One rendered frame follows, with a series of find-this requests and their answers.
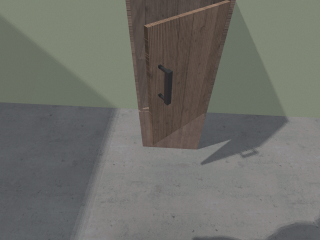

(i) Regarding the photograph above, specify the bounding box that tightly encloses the cupboard door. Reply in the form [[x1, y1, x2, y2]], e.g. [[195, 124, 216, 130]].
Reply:
[[143, 0, 231, 145]]

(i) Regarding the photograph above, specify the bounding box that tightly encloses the handle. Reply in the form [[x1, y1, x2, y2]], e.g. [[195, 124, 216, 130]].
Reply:
[[158, 64, 173, 105]]

